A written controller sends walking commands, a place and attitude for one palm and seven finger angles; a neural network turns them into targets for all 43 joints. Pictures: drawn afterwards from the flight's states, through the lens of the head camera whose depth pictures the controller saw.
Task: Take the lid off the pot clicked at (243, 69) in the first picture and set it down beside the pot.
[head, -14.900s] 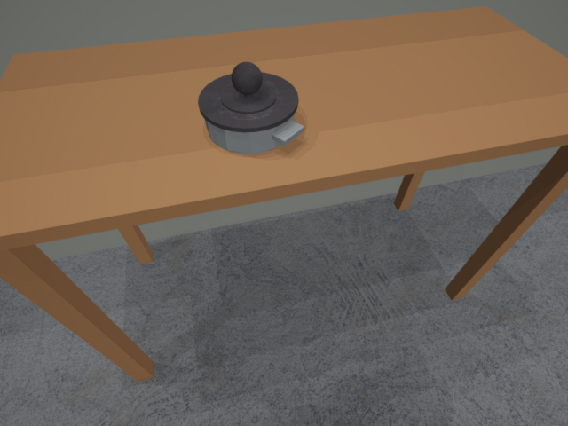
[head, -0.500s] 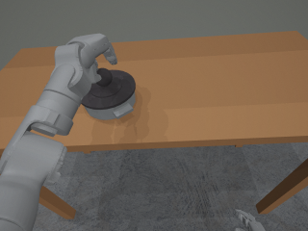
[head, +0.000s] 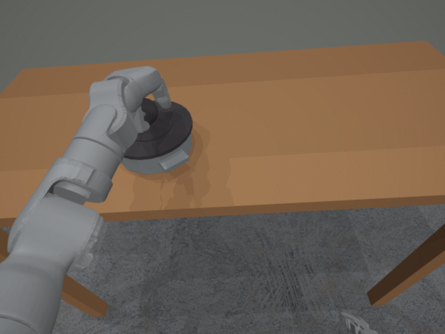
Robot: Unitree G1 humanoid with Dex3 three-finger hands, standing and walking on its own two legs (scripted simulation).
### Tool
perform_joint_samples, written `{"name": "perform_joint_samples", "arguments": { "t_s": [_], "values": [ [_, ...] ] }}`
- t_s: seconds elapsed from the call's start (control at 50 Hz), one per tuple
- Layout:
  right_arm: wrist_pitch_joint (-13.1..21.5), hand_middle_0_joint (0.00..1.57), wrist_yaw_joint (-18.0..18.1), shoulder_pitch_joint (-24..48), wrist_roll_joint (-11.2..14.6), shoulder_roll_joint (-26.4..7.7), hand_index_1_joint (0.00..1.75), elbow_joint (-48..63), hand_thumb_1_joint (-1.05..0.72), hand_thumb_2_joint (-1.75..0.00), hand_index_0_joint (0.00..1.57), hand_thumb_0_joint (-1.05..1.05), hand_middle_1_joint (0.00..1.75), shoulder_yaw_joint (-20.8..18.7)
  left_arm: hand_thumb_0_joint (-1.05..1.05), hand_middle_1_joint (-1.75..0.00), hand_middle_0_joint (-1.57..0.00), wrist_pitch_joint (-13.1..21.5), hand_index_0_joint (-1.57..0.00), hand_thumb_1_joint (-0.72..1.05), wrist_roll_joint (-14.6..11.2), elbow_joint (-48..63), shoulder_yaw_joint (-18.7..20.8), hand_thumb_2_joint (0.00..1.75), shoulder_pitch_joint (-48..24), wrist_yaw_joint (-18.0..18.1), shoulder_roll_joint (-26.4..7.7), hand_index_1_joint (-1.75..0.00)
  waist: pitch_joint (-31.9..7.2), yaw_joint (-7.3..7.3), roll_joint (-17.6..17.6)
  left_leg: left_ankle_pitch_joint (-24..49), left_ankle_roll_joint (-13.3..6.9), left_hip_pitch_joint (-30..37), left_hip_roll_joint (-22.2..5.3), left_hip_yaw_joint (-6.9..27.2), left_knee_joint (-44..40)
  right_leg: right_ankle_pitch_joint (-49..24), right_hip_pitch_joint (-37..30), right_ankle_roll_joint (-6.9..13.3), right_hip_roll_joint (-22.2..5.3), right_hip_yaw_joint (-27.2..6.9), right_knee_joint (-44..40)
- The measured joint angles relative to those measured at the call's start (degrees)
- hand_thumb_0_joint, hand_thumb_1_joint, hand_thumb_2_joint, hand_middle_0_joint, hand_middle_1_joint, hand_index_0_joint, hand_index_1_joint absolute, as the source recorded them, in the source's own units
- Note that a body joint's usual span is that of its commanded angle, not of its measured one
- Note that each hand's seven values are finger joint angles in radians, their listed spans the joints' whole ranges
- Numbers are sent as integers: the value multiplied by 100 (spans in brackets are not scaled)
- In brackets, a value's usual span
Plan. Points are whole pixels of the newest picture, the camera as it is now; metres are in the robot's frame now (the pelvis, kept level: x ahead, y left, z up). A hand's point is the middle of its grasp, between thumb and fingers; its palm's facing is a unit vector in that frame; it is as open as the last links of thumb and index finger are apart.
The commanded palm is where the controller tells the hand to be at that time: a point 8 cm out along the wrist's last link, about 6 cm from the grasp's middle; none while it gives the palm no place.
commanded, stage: lower the open fingers around the knob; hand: left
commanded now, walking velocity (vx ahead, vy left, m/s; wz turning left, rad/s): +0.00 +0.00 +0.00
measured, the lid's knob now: (144, 111) +0.48 +0.14 +0.17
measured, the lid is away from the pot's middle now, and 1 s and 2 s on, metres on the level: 0.00 0.01 0.01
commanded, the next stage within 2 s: close the fingers and squeeze the knob in 0.12 s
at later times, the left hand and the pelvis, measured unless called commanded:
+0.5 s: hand (147, 114) +0.45 +0.13 +0.19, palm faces -0.30 -0.08 -0.95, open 10.0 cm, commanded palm +0.43 +0.14 +0.25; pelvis +0.00 -0.01 +0.00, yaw +0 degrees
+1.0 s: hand (142, 114) +0.45 +0.14 +0.18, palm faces -0.30 -0.09 -0.95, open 8.0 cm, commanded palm +0.43 +0.15 +0.25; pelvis +0.00 +0.00 +0.00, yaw +0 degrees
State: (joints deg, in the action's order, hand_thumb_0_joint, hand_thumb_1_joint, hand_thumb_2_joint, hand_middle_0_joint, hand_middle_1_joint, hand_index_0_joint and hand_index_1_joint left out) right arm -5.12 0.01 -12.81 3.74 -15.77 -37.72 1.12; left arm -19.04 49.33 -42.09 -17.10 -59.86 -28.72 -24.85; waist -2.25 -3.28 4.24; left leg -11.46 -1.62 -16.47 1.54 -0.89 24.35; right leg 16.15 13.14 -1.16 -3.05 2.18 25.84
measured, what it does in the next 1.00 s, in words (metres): stands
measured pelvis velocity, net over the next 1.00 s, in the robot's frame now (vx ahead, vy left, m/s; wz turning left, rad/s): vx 0.00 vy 0.00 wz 0.00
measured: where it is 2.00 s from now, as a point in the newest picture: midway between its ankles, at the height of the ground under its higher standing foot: outside the picture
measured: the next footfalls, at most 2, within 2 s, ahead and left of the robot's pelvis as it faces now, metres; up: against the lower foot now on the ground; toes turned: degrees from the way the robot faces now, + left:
none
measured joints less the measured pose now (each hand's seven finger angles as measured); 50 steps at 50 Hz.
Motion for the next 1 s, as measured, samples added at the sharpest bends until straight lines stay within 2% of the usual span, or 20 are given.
{"name": "perform_joint_samples", "arguments": {
  "t_s": [0.16,0.24,0.3,0.42,0.52,0.64,0.76,1.0],
  "values": [
    [14,20,-35,-60,5,-54,30,-8,-90,-89,20,1,30,-49,0,-8,-86,21,-87,-42,-45,301,106,174,207,23,-51,-8,16,-6,31,-12,5,66,-10,-5,-33,-3,-73,3,12,-6,-57],
    [5,20,-45,-5,26,-49,30,9,-91,-89,20,1,30,-53,0,-8,-85,-30,-87,-42,-43,366,11,174,216,50,-43,-8,27,17,36,-7,11,71,-10,8,-37,0,-81,9,13,6,-55],
    [9,20,-46,58,25,-34,30,12,-91,-89,20,1,30,-42,0,-9,-83,-56,-85,-38,-34,397,-43,164,191,34,-16,-10,27,43,31,2,18,67,-6,20,-42,7,-71,15,9,17,-37],
    [4,20,-50,190,21,-8,30,27,-91,-89,20,1,30,-5,0,-26,-73,-73,-75,-26,-71,370,-68,137,164,39,74,-27,-4,81,58,1,28,64,-6,46,-27,23,-73,26,11,41,-14],
    [-15,20,-22,274,17,22,30,36,-90,-89,20,1,30,40,0,-43,-67,-76,-69,-17,-66,195,-80,124,66,33,115,-44,-6,86,45,1,40,61,-12,57,-17,37,-64,38,18,49,15],
    [-35,20,10,256,12,26,30,49,-90,-89,20,1,30,49,0,-60,-64,-66,-65,-9,-38,6,-73,117,-35,8,83,-61,-8,66,17,-4,52,36,-26,57,-6,42,-34,50,32,46,31],
    [-37,20,38,167,-6,-8,30,21,-90,-89,20,1,30,39,0,-73,-64,19,-64,-2,-26,-34,101,113,-20,-29,3,-73,9,9,-8,-18,49,34,-41,38,-5,35,-31,50,47,24,11],
    [-29,20,-2,33,13,-59,30,23,-91,-89,20,1,30,-36,-1,-86,-63,-5,-68,10,-36,434,73,102,248,-39,-98,-89,34,15,5,-29,26,63,-27,24,-3,15,-82,26,35,10,-38]
  ]
}}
